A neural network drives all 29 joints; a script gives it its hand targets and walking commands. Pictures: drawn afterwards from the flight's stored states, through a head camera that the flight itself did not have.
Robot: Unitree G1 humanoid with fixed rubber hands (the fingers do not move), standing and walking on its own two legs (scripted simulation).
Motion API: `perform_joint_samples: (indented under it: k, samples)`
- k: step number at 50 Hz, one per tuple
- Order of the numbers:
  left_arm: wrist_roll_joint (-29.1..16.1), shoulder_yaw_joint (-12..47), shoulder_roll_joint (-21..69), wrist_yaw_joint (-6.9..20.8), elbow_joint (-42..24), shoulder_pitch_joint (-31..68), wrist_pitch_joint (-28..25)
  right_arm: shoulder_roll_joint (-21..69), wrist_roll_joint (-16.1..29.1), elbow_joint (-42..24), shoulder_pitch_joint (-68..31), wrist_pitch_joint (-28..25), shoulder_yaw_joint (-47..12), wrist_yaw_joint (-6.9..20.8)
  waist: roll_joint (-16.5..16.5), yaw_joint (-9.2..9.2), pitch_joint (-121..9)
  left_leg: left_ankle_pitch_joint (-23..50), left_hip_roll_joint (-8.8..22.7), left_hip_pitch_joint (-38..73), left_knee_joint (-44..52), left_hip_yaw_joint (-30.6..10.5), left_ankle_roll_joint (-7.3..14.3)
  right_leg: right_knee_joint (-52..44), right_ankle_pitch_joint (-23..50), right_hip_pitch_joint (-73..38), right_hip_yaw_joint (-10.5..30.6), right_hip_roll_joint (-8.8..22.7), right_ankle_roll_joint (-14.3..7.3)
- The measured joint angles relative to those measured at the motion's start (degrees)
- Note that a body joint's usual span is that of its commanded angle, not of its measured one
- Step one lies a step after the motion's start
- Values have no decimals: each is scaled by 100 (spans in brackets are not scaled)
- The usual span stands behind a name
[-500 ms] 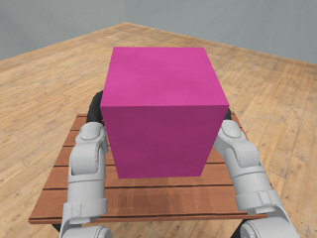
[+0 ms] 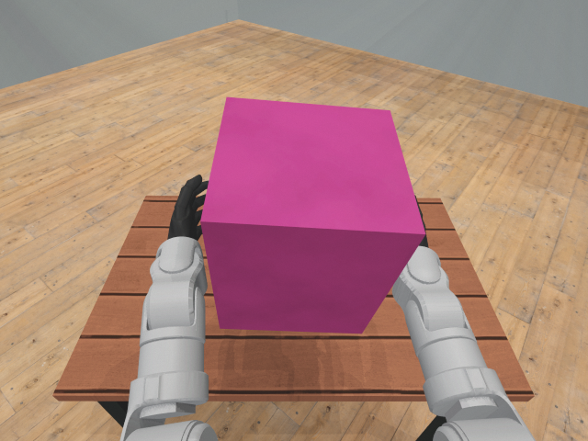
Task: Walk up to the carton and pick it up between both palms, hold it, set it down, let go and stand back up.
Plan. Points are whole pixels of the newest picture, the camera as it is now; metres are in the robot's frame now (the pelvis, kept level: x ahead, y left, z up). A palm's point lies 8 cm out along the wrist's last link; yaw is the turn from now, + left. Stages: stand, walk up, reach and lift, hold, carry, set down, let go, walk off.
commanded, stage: set down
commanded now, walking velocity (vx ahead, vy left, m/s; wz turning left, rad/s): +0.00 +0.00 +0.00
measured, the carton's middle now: (300, 225) +0.38 -0.01 +0.14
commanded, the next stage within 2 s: none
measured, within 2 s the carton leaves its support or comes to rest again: neither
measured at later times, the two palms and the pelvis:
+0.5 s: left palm (201, 249) +0.38 +0.13 +0.10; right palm (410, 259) +0.35 -0.17 +0.09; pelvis +0.02 +0.01 +0.00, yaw +0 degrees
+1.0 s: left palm (211, 261) +0.38 +0.12 +0.06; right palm (411, 275) +0.34 -0.17 +0.06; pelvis +0.02 +0.01 +0.00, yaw -1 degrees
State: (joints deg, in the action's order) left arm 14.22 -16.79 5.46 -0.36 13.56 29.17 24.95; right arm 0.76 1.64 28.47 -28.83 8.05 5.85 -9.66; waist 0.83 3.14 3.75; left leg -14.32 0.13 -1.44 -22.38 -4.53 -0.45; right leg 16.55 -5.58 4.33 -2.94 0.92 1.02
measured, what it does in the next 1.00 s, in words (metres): stands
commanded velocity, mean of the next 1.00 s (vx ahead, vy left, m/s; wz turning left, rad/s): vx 0.00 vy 0.00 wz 0.00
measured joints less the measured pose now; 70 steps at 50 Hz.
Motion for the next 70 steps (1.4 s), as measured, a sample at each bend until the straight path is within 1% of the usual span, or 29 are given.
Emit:
perform_joint_samples:
  k: [5, 9, 11, 17, 22, 26, 32, 35, 40, 52, 56, 61, 65, 70]
  samples:
    - [-296, 345, -38, -130, -35, -380, -349, -12, 77, -186, 526, -439, -112, -64, -21, -20, 5, -52, 2, -186, -94, -83, -1, -35, -11, 96, -84, -2, 7]
    - [-512, 599, -111, -278, -7, -575, -566, -33, 169, -371, 771, -549, -152, -81, -28, -40, -99, -89, 7, -397, -162, -86, 4, -23, -18, 283, -88, -10, 9]
    - [-580, 690, -162, -339, 9, -627, -643, -57, 206, -417, 797, -560, -184, -86, -35, -19, -127, -106, 12, -463, -188, -80, 6, -30, -14, 336, -82, -17, 12]
    - [-587, 725, -223, -379, 237, -554, -732, -95, 242, -285, 709, -543, -190, -95, -19, 55, -162, -118, 10, -511, -165, -33, 25, -60, -7, 397, -36, -16, 33]
    - [-575, 800, -197, -417, 138, -630, -783, -192, 386, -425, 795, -569, -293, -127, -66, 70, -169, -156, 25, -525, -183, 1, 37, -110, 5, 394, -3, -34, 43]
    - [-549, 773, -162, -407, 224, -658, -857, -199, 326, -383, 824, -587, -299, -124, -102, 79, -183, -153, 14, -504, -145, 21, 52, -133, 5, 385, 17, -23, 59]
    - [-634, 834, -188, -399, 382, -764, -1042, -152, 248, -454, 997, -625, -286, -139, -140, 48, -270, -146, -2, -557, -127, 28, 68, -143, 8, 443, 25, -7, 74]
    - [-664, 802, -202, -386, 627, -721, -1176, -92, 112, -331, 987, -669, -207, -123, -136, 31, -321, -135, -16, -598, -117, 35, 76, -123, 6, 498, 32, 8, 79]
    - [-636, 749, -239, -386, 1232, -525, -1471, 1, -89, 116, 862, -875, 22, -44, -159, 44, -411, -110, -40, -715, -130, 16, 72, -116, 22, 602, 15, 32, 82]
    - [-691, 709, -259, -467, 2588, -166, -2406, 29, -501, 657, 770, -1268, 376, 58, -229, 27, -718, -100, -27, -1084, -184, 50, 61, -35, 35, 1000, 51, 17, 69]
    - [-612, 545, -267, -464, 3116, -5, -2752, 74, -742, 1068, 603, -1492, 560, 110, -221, 45, -748, -75, -30, -1156, -153, 67, 52, 20, 20, 1117, 69, 22, 64]
    - [-602, 466, -312, -471, 3635, 59, -3297, 123, -942, 1412, 542, -1878, 690, 119, -272, 59, -778, -71, -22, -1283, -170, 63, 34, 45, 20, 1248, 65, 14, 50]
    - [-675, 476, -354, -473, 3945, 34, -3672, 150, -1015, 1613, 583, -2170, 714, 96, -325, 66, -830, -73, -21, -1392, -187, 55, 30, 73, 10, 1358, 57, 14, 50]
    - [-837, 521, -408, -487, 4392, 79, -4038, 163, -1100, 1812, 602, -2363, 755, 75, -377, 75, -917, -81, -40, -1593, -251, 23, 31, 154, -22, 1554, 27, 34, 51]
